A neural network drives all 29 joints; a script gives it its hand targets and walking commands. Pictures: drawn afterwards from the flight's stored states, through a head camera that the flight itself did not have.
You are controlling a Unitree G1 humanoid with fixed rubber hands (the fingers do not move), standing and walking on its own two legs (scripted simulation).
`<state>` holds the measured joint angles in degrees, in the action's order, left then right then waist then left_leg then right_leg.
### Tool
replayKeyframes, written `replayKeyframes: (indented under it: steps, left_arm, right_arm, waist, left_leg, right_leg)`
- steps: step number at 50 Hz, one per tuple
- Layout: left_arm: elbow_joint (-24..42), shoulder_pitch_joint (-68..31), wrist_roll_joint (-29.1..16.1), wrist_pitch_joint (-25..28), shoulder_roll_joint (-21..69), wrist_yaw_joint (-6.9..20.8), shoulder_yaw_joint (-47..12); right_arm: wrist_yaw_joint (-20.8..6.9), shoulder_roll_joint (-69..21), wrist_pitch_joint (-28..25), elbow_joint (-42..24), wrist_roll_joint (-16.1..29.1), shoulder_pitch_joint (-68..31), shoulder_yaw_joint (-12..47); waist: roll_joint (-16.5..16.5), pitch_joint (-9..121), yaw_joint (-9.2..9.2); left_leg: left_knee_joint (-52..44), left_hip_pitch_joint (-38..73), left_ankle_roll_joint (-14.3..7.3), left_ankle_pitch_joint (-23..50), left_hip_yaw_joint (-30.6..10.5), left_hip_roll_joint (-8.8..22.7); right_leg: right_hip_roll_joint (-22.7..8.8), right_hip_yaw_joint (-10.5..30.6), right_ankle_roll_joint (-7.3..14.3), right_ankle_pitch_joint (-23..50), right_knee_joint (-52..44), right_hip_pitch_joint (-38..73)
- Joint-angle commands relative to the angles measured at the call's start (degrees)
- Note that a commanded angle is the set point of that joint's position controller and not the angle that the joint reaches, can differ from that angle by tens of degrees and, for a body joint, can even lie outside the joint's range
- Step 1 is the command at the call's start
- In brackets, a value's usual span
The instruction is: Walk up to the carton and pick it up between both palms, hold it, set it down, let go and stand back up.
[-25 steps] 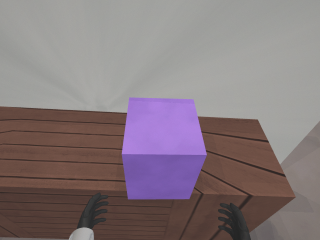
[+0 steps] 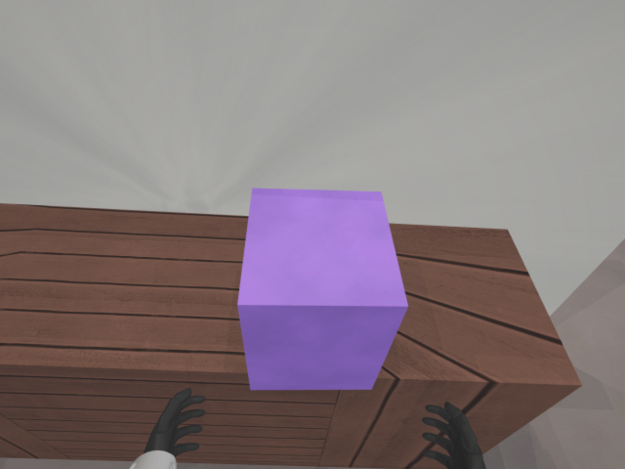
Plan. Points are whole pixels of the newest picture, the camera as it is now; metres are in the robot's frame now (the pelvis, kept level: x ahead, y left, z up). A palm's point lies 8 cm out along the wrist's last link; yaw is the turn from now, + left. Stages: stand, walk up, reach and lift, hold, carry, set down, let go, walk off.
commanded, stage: set down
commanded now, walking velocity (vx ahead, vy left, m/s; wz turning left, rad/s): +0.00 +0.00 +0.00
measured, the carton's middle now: (314, 293) +0.40 -0.02 -0.03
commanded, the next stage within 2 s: let go in 0.58 s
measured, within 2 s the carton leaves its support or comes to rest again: neither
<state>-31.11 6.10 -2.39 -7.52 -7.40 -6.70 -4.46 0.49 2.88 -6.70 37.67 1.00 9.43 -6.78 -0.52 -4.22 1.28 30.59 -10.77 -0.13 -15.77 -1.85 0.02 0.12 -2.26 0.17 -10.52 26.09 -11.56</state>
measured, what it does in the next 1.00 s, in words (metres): stands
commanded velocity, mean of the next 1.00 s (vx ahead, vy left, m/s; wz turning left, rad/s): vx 0.00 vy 0.00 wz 0.00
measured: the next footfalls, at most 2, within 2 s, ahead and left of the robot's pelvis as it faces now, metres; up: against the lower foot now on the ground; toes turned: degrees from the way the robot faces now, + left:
none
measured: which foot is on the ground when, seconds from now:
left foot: down 0.00-1.00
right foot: down 0.00-1.00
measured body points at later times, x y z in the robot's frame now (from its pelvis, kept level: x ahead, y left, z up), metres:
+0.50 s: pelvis +0.00 +0.00 +0.00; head +0.01 +0.01 +0.45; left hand +0.19 +0.19 -0.09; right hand +0.16 -0.21 -0.10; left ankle +0.01 +0.11 -0.74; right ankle +0.04 -0.12 -0.74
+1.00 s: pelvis +0.00 +0.00 +0.00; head +0.01 +0.01 +0.45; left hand +0.19 +0.20 -0.10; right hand +0.16 -0.22 -0.10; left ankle +0.01 +0.11 -0.74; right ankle +0.04 -0.12 -0.74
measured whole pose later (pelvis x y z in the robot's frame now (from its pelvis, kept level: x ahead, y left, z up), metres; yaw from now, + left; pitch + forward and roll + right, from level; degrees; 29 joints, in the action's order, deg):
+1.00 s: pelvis +0.00 +0.00 +0.00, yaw +0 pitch -4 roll -1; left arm -33.5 7.3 -2.4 -8.6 -7.4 -5.5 -2.6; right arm -1.3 4.6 -7.9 41.7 1.0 9.6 -6.8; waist 0.3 -4.5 1.3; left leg 30.6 -10.8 -0.2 -16.1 -1.8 0.1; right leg 0.2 -2.3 0.2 -10.8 26.1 -11.6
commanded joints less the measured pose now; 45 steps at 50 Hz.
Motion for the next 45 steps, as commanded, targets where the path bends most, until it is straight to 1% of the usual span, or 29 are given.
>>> replayKeyframes:
  steps: [1,2,4,6,7,8,9,11,12,14,15,16,17,18,19,23,27,29,30,31,32,33,34,35,36,40,41,42,45]
  left_arm:
    - [11.16,-3.98,1.22,3.13,-10.02,0.74,4.89]
    - [11.06,-1.67,1.04,3.03,-10.79,1.12,5.68]
    - [11.22,-2.05,3.03,3.54,-9.31,0.74,5.95]
    - [7.74,-1.08,3.36,2.82,-9.55,1.63,6.31]
    - [5.48,-0.5,4.63,1.63,-8.38,1.34,6.04]
    - [6.81,-2.01,4.09,1.97,-8.45,1.39,6.35]
    - [9.92,-1.76,4.23,2.11,-9.7,1.1,6.73]
    - [8.1,1.03,5.67,1.58,-7.95,1.31,7.01]
    - [6.8,0.76,6.32,1.72,-7.01,1.48,6.87]
    - [8.71,-0.88,5.98,1.62,-7.62,1.29,6.71]
    - [10.08,-0.43,4.49,1.89,-8.21,1.34,6.14]
    - [9.37,-0.23,4.98,1.69,-8.53,1.28,6.48]
    - [11.49,-1.05,3.37,2.58,-9.53,1.67,6.98]
    - [7.93,-2.14,4.58,2.02,-8.5,1.26,6.81]
    - [8.85,-1.07,4.14,2.6,-8.48,1.26,6.54]
    - [5.45,-0.83,3.91,1.49,-8.95,2.1,6.53]
    - [7.54,-0.42,5.08,1.27,-9.48,1.8,7.32]
    - [8.34,-2.14,4.11,1.5,-9.41,1.99,6.58]
    - [7.58,-3.16,4.56,1.58,-8.86,1.49,6.66]
    - [7.21,-2.82,4.67,1.25,-9.32,1.26,6.79]
    - [9.16,-2.12,3.45,1.94,-10.67,1.63,7.6]
    - [6.29,-1.88,5.26,1.73,-9.56,1.05,7.69]
    - [8.52,-2.11,3.6,2.35,-9.94,1.38,7.2]
    - [6.47,-1.22,4.48,2.16,-8.95,1.38,6.47]
    - [7.17,-0.77,4.52,2.08,-9.59,1.34,7.6]
    - [4.62,-0.45,5.2,1.4,-9.61,1.58,7.65]
    - [6.72,-0.39,5.71,1.48,-9.84,1.58,8.02]
    - [5.76,-1.06,5.04,1.43,-9.76,1.97,7.52]
    - [8.43,-1.38,4.62,1.88,-9.54,1.81,6.95]
  right_arm:
    - [-1.6,14.04,-3.6,-7.05,-3.71,-8.92,0.25]
    - [-1.31,13.82,-4.07,-6.95,-4.16,-6.6,0.91]
    - [-1.85,14.52,-4.21,-5.38,-3.85,-7.05,1.29]
    - [-1.62,14.95,-3.69,-3.0,-4.24,-5.54,1.63]
    - [-2.36,15.58,-3.24,-0.16,-4.46,-6.57,1.74]
    - [-2.39,15.18,-3.55,-1.4,-4.77,-7.53,1.39]
    - [-2.18,15.63,-4.4,-4.22,-4.34,-8.12,1.72]
    - [-2.65,17.24,-4.45,1.09,-4.55,-5.54,0.77]
    - [-2.92,17.39,-4.82,0.88,-5.01,-6.54,1.43]
    - [-2.85,17.19,-4.85,0.17,-4.68,-7.14,0.76]
    - [-2.71,16.71,-5.03,-2.42,-5.31,-6.89,0.88]
    - [-3.01,16.61,-5.18,-1.81,-4.97,-6.65,0.94]
    - [-2.44,15.47,-5.98,-4.93,-4.77,-7.23,1.49]
    - [-2.86,15.76,-5.53,-0.77,-5.01,-8.95,1.34]
    - [-2.6,16.23,-5.34,-2.06,-5.31,-6.31,0.86]
    - [-2.54,15.92,-4.63,-1.95,-6.07,-6.55,1.15]
    - [-2.11,16.29,-4.83,-2.78,-6.15,-5.34,1.05]
    - [-2.37,16.02,-4.37,-2.03,-6.56,-6.01,0.92]
    - [-2.57,15.63,-4.42,-1.63,-6.49,-7.34,0.8]
    - [-2.8,17.09,-4.49,-2.38,-7.11,-7.43,-0.53]
    - [-2.2,15.22,-4.87,-5.2,-6.95,-6.47,0.32]
    - [-3.13,16.11,-4.62,-1.85,-6.38,-7.16,0.16]
    - [-2.62,15.78,-5.29,-2.68,-6.53,-7.51,0.1]
    - [-2.89,16.83,-4.96,-0.46,-6.26,-5.64,-0.47]
    - [-3.05,16.3,-5.14,-1.19,-6.19,-6.31,0.27]
    - [-3.16,17.15,-4.75,0.49,-6.67,-6.64,0.17]
    - [-2.9,17.25,-4.79,0.03,-5.98,-5.73,0.03]
    - [-2.84,17.36,-4.77,0.74,-6.44,-6.4,-0.61]
    - [-2.81,16.75,-4.8,-0.91,-5.78,-6.3,-0.68]
  waist:
    - [2.08,8.05,-4.1]
    - [2.3,8.78,-3.34]
    - [3.64,7.78,-4.3]
    - [1.96,6.75,-3.94]
    - [4.16,6.95,-3.99]
    - [2.8,6.37,-4.5]
    - [4.18,8.59,-4.17]
    - [5.34,6.44,-3.71]
    - [4.52,8.26,-4.27]
    - [4.96,7.71,-3.26]
    - [2.06,7.98,-2.97]
    - [3.32,8.25,-3.36]
    - [0.08,9.15,-4.08]
    - [2.94,7.25,-3.65]
    - [2.82,7.95,-3.99]
    - [-0.91,5.43,-3.46]
    - [1.29,6.44,-3.5]
    - [-0.09,5.72,-2.97]
    - [1.45,6.91,-3.73]
    - [1.27,6.16,-3.9]
    - [-2.1,7.23,-3.67]
    - [0.92,7.52,-4.61]
    - [-0.15,7.82,-4.01]
    - [1.65,6.67,-2.37]
    - [0.61,7.99,-4.17]
    - [-0.53,7.01,-3.75]
    - [1.04,7.2,-3.58]
    - [-0.44,6.12,-2.68]
    - [0.59,7.73,-3.01]
  left_leg:
    - [-12.55,-5.44,2.07,2.86,6.04,0.28]
    - [-11.55,-4.87,2.13,6.71,6.47,-0.19]
    - [-11.36,-4.35,2.7,7.76,6.0,-0.12]
    - [-11.7,-3.65,2.79,7.96,6.46,-0.42]
    - [-12.16,-4.31,2.97,8.33,6.08,-0.22]
    - [-11.72,-4.75,2.94,7.18,6.07,-0.24]
    - [-11.33,-4.22,2.82,9.13,6.0,-0.28]
    - [-10.75,-2.1,4.27,14.68,5.94,-0.27]
    - [-11.65,-2.34,3.94,12.08,6.19,-0.46]
    - [-12.0,-2.47,4.06,10.81,5.75,-0.09]
    - [-11.78,-2.82,3.14,10.17,6.49,-0.33]
    - [-11.12,-2.3,3.31,11.11,5.88,-0.28]
    - [-11.21,-3.09,2.41,11.7,7.0,-0.75]
    - [-11.07,-4.59,3.19,10.43,6.16,-0.82]
    - [-12.14,-4.07,3.06,9.13,6.37,-0.4]
    - [-12.64,-5.44,1.85,5.83,7.49,-0.82]
    - [-12.25,-5.59,2.0,5.29,7.32,-0.93]
    - [-12.74,-4.46,1.96,4.8,7.49,-0.46]
    - [-12.95,-5.69,2.14,3.46,7.78,-0.76]
    - [-13.5,-6.39,2.04,3.61,7.46,-0.54]
    - [-12.93,-6.21,1.35,5.14,8.04,-0.79]
    - [-13.01,-6.27,1.9,4.69,7.13,-0.58]
    - [-12.62,-5.58,1.74,5.19,7.43,-0.35]
    - [-13.6,-5.55,2.14,5.65,7.43,-0.35]
    - [-12.75,-5.0,2.23,7.34,7.42,-0.63]
    - [-13.24,-4.95,2.13,6.7,8.25,-0.91]
    - [-13.08,-3.32,1.98,7.11,7.56,-0.7]
    - [-12.45,-3.93,2.13,7.21,7.63,-0.71]
    - [-12.74,-3.04,2.05,7.9,7.68,-0.75]
  right_leg:
    - [1.65,0.84,1.99,0.88,-1.82,13.17]
    - [1.29,1.26,1.62,4.77,-1.89,13.92]
    - [2.36,0.48,1.81,3.7,-1.53,12.99]
    - [2.26,0.44,1.23,4.17,-2.03,13.71]
    - [2.08,0.15,1.88,3.52,-1.83,13.8]
    - [2.64,-0.04,1.82,1.89,-1.92,13.15]
    - [2.35,-0.19,1.51,5.45,-1.13,14.7]
    - [3.09,-0.59,2.19,8.09,-0.93,14.32]
    - [3.48,-0.91,1.68,5.74,-1.29,13.99]
    - [3.37,-0.88,1.7,5.11,-1.27,14.53]
    - [3.04,-0.88,1.33,5.52,-1.57,14.47]
    - [2.9,-0.38,1.71,6.33,-1.58,14.04]
    - [2.72,-0.22,0.81,7.16,-1.75,14.9]
    - [2.88,-0.29,1.37,5.77,-1.51,13.79]
    - [3.05,-0.23,1.52,4.53,-1.21,13.94]
    - [2.39,0.22,0.58,1.16,-2.59,12.3]
    - [2.26,0.29,0.79,1.06,-1.73,13.65]
    - [2.65,-0.18,0.6,0.68,-2.0,11.9]
    - [2.53,-0.14,0.69,-1.03,-1.74,12.97]
    - [2.55,-0.25,1.08,-0.09,-1.73,12.83]
    - [2.3,0.29,0.24,1.14,-1.68,13.18]
    - [2.35,0.0,1.11,1.2,-1.21,13.42]
    - [2.5,0.23,0.75,1.2,-1.82,13.36]
    - [2.64,-0.32,0.77,3.07,-1.33,13.83]
    - [2.43,0.06,0.91,3.61,-1.44,14.46]
    - [2.37,0.28,0.4,1.66,-1.98,13.16]
    - [2.38,0.31,0.8,3.18,-1.67,13.35]
    - [2.35,0.69,0.61,3.54,-2.09,12.92]
    - [2.45,0.3,0.5,4.5,-1.59,13.52]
